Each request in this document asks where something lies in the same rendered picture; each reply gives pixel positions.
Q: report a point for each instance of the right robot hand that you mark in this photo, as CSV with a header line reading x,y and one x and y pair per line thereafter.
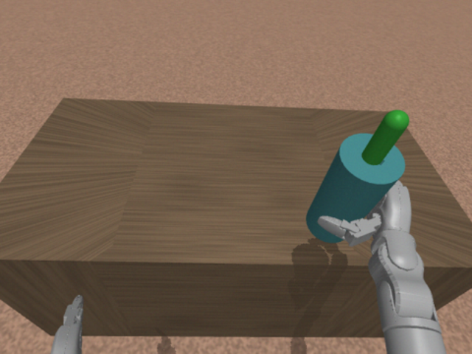
x,y
393,211

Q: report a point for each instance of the right robot arm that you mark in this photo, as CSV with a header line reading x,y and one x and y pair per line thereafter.
x,y
408,317

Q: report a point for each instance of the bottle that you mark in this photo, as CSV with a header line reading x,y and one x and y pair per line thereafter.
x,y
364,169

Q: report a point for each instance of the left robot hand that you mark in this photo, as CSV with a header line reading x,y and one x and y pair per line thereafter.
x,y
68,338

